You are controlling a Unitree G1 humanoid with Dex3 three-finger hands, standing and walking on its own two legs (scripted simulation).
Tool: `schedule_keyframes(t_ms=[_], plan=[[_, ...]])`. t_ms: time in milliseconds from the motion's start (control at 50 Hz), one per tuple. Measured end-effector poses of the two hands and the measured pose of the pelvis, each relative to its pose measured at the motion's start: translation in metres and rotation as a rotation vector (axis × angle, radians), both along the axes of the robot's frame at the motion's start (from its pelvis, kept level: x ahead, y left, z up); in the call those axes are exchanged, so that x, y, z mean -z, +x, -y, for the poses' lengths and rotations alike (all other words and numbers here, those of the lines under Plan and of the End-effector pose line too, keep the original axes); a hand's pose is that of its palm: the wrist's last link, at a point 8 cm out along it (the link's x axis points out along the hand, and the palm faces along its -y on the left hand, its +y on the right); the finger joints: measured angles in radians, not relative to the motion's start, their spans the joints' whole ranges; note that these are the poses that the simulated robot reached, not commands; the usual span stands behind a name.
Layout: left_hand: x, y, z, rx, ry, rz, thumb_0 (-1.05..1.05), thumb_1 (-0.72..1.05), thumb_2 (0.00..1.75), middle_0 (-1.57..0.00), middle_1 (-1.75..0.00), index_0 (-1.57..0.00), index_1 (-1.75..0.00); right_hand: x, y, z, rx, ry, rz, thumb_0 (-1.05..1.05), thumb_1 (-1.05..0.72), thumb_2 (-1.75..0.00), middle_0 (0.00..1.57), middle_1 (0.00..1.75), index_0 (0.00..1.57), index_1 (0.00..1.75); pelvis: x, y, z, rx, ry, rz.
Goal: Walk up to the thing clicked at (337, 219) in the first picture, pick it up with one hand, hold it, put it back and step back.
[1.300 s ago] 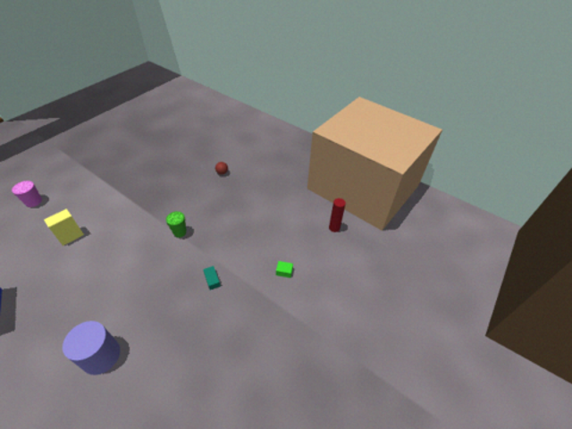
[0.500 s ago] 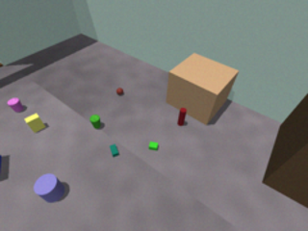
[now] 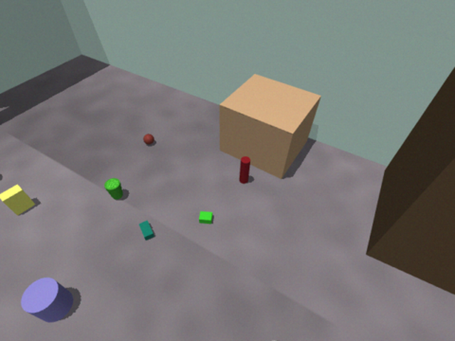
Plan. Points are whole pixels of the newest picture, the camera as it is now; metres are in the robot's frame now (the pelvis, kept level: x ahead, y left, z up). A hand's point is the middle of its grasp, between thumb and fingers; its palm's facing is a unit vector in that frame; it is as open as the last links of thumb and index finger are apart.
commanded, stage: walk up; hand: left
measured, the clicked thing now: (244, 170) +1.09 -0.08 -0.69
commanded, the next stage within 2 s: none
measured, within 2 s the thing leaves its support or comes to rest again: neither
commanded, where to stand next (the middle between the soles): +0.69 -0.18 m, yaw -17 degrees
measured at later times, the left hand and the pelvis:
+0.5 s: hand (137, 298) +0.24 +0.21 -0.18, palm faces -0.19 -0.93 -0.33, open 7.4 cm; pelvis +0.18 -0.05 -0.03, yaw -10 degrees
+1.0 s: hand (198, 181) +0.54 +0.10 -0.12, palm faces -0.29 -0.86 -0.42, open 7.4 cm; pelvis +0.36 -0.13 -0.02, yaw -16 degrees
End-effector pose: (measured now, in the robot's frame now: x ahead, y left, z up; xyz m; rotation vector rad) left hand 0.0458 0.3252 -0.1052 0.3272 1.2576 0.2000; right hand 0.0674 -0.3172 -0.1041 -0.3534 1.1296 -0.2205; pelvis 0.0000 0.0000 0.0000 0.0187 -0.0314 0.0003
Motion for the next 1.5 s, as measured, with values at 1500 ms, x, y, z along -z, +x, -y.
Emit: schedule_keyframes(t_ms=[1500], plan=[[0.011, 0.637, 0.166, 0.391, 0.002, 0.066, 0.01, 0.90, 0.90, -0.21, -0.30, -0.20, -0.30, -0.012, 0.417, 0.134, 0.283, -0.010, 0.021, 0.00, -0.90, -0.90, 0.20, 0.30, 0.21, 0.30, 0.009, 0.540, 0.136, 0.331, -0.015, 0.011]])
